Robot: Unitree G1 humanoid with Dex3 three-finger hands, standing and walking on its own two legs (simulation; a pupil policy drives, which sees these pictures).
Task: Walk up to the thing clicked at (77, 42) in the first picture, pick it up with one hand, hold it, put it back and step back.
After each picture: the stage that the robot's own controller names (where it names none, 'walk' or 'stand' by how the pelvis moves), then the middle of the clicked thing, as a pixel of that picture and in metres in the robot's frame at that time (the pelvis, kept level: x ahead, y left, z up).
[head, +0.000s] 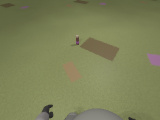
stand; (77, 40) +1.69 +0.35 -0.65
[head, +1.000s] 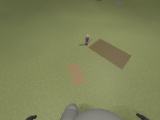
walk; (87, 40) +1.57 +0.15 -0.63
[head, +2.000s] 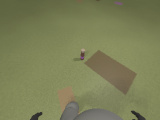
walk; (82, 54) +1.06 +0.17 -0.63
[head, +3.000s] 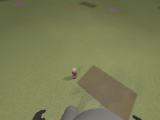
walk; (74, 73) +0.70 +0.19 -0.63
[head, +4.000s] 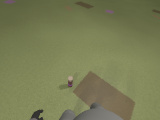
walk; (70, 82) +0.55 +0.18 -0.65
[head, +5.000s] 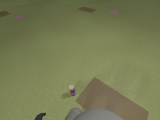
stand; (72, 90) +0.45 +0.25 -0.64
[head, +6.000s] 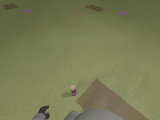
stand; (73, 90) +0.44 +0.21 -0.65
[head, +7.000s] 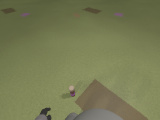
stand; (72, 91) +0.45 +0.23 -0.66
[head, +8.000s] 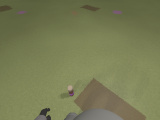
stand; (70, 91) +0.43 +0.24 -0.66
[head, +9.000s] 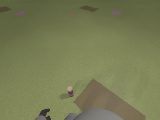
stand; (70, 91) +0.43 +0.25 -0.66
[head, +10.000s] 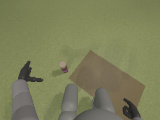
go down; (64, 67) +0.46 +0.27 -0.45
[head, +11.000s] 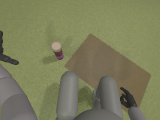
go down; (58, 52) +0.49 +0.30 -0.26
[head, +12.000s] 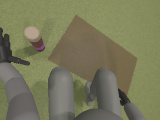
close in; (37, 41) +0.47 +0.33 -0.18
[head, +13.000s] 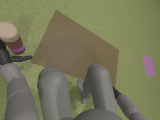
close; (14, 42) +0.45 +0.35 -0.15
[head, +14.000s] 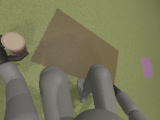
lift; (18, 47) +0.41 +0.34 -0.16
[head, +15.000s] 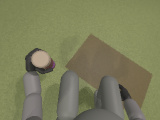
lift; (46, 62) +0.32 +0.30 -0.02
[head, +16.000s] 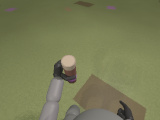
hold; (70, 71) +0.32 +0.14 +0.08
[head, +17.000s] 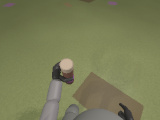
hold; (68, 73) +0.32 +0.16 +0.03
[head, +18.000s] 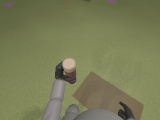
crouch; (70, 73) +0.33 +0.14 +0.03
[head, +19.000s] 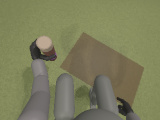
crouch; (49, 51) +0.44 +0.25 -0.07
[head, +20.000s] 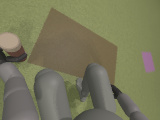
lower; (16, 50) +0.42 +0.32 -0.16
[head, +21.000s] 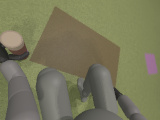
lower; (18, 48) +0.42 +0.33 -0.16
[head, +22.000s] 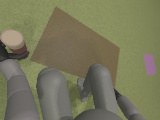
lower; (18, 47) +0.42 +0.33 -0.16
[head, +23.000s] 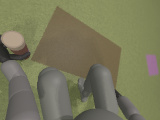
lower; (19, 48) +0.41 +0.33 -0.16
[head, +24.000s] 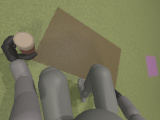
loosen; (27, 48) +0.42 +0.30 -0.17
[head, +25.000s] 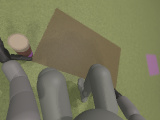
withdraw; (23, 49) +0.42 +0.31 -0.16
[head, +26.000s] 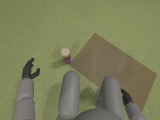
walk; (66, 56) +0.46 +0.25 -0.28
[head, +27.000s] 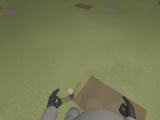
stand; (71, 94) +0.39 +0.21 -0.59
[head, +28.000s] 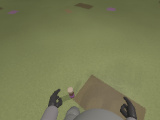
stand; (71, 93) +0.40 +0.22 -0.60
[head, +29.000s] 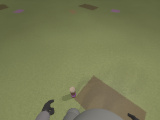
stand; (73, 92) +0.40 +0.21 -0.63
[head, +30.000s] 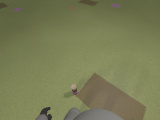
walk; (74, 89) +0.42 +0.20 -0.65
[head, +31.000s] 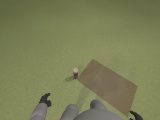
walk; (75, 73) +0.58 +0.15 -0.64
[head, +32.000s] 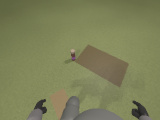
walk; (73, 55) +0.89 +0.31 -0.62
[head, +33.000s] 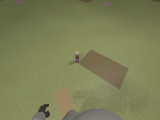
stand; (77, 57) +1.04 +0.23 -0.65
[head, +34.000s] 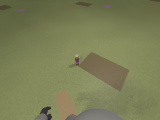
stand; (77, 60) +1.03 +0.26 -0.66
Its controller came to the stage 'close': yes
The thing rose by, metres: 0.67
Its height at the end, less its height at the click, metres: +0.00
